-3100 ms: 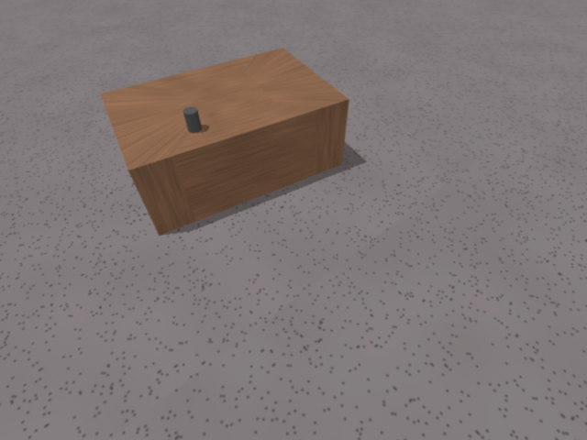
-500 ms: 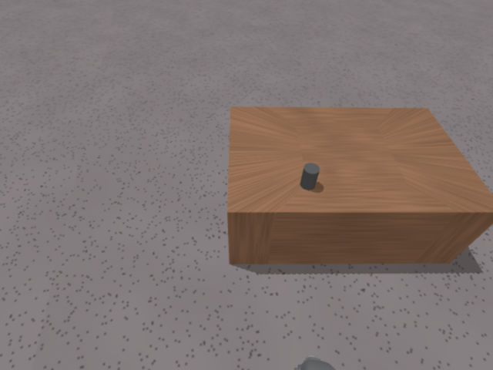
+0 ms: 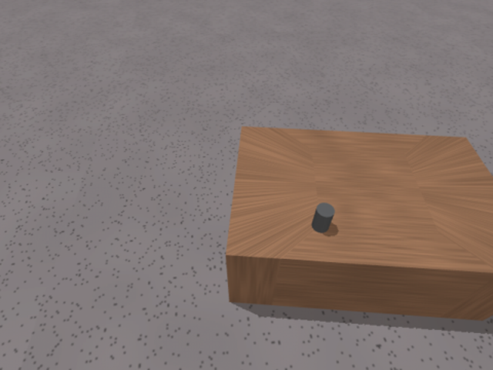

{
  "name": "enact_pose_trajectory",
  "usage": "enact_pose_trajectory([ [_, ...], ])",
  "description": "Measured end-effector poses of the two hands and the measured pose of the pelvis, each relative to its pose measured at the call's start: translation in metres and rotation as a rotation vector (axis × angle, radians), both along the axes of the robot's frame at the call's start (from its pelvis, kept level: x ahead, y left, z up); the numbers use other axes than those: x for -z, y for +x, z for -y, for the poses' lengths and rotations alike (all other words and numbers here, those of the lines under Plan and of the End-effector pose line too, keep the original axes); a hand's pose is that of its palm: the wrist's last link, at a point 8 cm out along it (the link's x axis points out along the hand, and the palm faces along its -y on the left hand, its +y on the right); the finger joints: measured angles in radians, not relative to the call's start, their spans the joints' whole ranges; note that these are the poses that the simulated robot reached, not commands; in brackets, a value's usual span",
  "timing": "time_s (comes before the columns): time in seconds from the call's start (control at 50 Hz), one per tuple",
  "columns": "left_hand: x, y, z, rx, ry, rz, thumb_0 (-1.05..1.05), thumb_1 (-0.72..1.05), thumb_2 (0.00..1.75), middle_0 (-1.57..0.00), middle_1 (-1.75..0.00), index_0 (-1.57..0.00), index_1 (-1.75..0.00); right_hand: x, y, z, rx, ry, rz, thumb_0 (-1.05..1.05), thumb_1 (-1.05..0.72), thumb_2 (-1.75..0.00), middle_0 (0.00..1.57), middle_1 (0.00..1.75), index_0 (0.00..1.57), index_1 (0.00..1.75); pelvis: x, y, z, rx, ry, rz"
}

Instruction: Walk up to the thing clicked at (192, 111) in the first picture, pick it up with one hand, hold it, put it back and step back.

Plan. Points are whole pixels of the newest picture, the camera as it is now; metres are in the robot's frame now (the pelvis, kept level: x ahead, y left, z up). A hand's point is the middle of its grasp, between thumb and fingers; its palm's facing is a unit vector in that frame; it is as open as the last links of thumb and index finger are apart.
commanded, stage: walk up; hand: right
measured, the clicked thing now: (322, 218) +0.64 -0.20 -0.33
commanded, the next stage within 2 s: stand in 1.88 s
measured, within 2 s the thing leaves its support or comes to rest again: neither
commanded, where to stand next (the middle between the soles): +0.21 -0.02 m, yaw -1 degrees
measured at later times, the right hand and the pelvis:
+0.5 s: hand out of the picture +0.17 -0.32 -0.17, palm faces -0.01 +0.93 -0.36, open 7.4 cm; pelvis +0.11 -0.04 -0.01, yaw -1 degrees
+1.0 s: hand (418, 338) +0.23 -0.29 -0.14, palm faces -0.04 +0.93 -0.37, open 7.4 cm; pelvis +0.14 -0.03 +0.01, yaw +1 degrees
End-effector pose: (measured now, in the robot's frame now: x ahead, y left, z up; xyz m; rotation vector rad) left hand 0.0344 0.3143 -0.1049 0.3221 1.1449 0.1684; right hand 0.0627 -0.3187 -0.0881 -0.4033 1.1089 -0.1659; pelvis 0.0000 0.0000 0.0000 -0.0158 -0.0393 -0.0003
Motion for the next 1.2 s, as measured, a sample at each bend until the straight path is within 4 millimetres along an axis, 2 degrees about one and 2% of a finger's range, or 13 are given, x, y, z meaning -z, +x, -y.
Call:
enact_pose_trajectory([
  [0.08,0.017,0.022,-0.004,-0.005,-0.008,-0.055,0.01,0.9,0.9,-0.2,-0.3,-0.21,-0.3,-0.006,0.031,-0.002,0.015,-0.031,0.066,0.01,-0.9,-0.9,0.21,0.3,0.21,0.3,0.006,0.026,-0.005,0.01,0.025,0.007],
  [0.16,0.014,0.055,0.001,0.018,-0.014,-0.06,0.01,0.91,0.9,-0.2,-0.3,-0.21,-0.3,-0.018,0.042,0.001,0.04,-0.043,0.071,0.01,-0.9,-0.9,0.21,0.3,0.21,0.3,-0.002,0.048,0.0,0.017,0.028,0.01],
  [0.24,0.006,0.088,0.009,0.041,-0.013,-0.044,0.01,0.91,0.9,-0.2,-0.3,-0.21,-0.3,-0.02,0.049,0.012,0.054,-0.049,0.034,0.01,-0.9,-0.9,0.21,0.3,0.21,0.3,-0.006,0.068,0.008,0.026,0.028,0.009],
  [0.32,0.0,0.117,0.02,0.046,0.021,-0.028,0.01,0.91,0.9,-0.2,-0.3,-0.21,-0.3,-0.006,0.059,0.029,0.073,-0.036,-0.01,0.01,-0.9,-0.9,0.21,0.3,0.21,0.31,-0.003,0.086,0.022,0.026,0.027,0.007],
  [0.4,0.004,0.139,0.033,0.034,0.075,0.003,0.01,0.91,0.9,-0.2,-0.3,-0.21,-0.3,0.023,0.078,0.045,0.094,-0.008,-0.041,0.01,-0.9,-0.9,0.21,0.3,0.21,0.3,0.012,0.102,0.04,0.026,0.014,0.01],
  [0.5,-0.001,0.156,0.051,0.036,0.074,0.016,0.01,0.91,0.9,-0.2,-0.3,-0.21,-0.3,0.04,0.102,0.041,0.091,0.033,-0.068,0.01,-0.9,-0.9,0.21,0.3,0.2,0.3,0.012,0.109,0.044,0.02,0.016,0.003],
  [0.58,0.002,0.169,0.051,0.03,0.064,0.029,0.01,0.9,0.9,-0.2,-0.3,-0.21,-0.3,0.043,0.111,0.033,0.075,0.045,-0.082,0.01,-0.91,-0.9,0.21,0.3,0.2,0.3,0.012,0.114,0.042,0.009,0.023,-0.008],
  [0.72,0.006,0.185,0.05,0.0,0.028,0.017,0.01,0.9,0.9,-0.2,-0.3,-0.21,-0.3,0.032,0.115,0.024,0.083,0.041,-0.124,0.01,-0.9,-0.9,0.21,0.3,0.21,0.3,0.003,0.128,0.037,0.005,0.018,-0.012],
  [0.9,0.003,0.195,0.045,-0.03,0.011,-0.005,0.01,0.9,0.9,-0.2,-0.3,-0.21,-0.3,0.015,0.145,0.02,0.077,0.025,-0.11,0.01,-0.9,-0.9,0.21,0.3,0.21,0.3,-0.008,0.141,0.033,-0.013,0.015,-0.008],
  [1.08,-0.004,0.194,0.042,-0.061,0.01,-0.023,0.01,0.91,0.9,-0.2,-0.3,-0.21,-0.3,0.006,0.183,0.013,0.053,0.036,-0.06,0.01,-0.9,-0.9,0.21,0.3,0.21,0.3,-0.016,0.148,0.031,-0.023,0.016,-0.003],
  [1.2,-0.008,0.187,0.042,-0.08,0.014,-0.043,0.01,0.91,0.9,-0.2,-0.3,-0.21,-0.3,0.005,0.198,0.009,0.042,0.054,-0.043,0.01,-0.9,-0.9,0.21,0.3,0.21,0.3,-0.019,0.152,0.031,-0.028,0.019,-0.002],
])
